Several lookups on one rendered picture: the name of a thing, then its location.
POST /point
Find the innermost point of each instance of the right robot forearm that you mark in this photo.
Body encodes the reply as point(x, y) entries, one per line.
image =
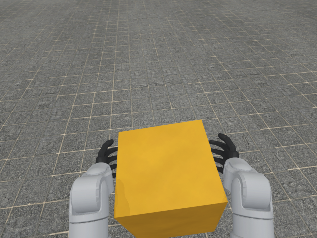
point(251, 200)

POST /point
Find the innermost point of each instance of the right robot hand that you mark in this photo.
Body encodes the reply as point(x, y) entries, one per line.
point(229, 150)

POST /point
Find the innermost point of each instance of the left robot hand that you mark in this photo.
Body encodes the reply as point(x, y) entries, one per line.
point(104, 152)

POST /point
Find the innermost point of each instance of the carton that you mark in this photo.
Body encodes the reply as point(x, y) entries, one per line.
point(167, 182)

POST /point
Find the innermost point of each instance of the left robot forearm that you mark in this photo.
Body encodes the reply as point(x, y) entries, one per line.
point(89, 202)

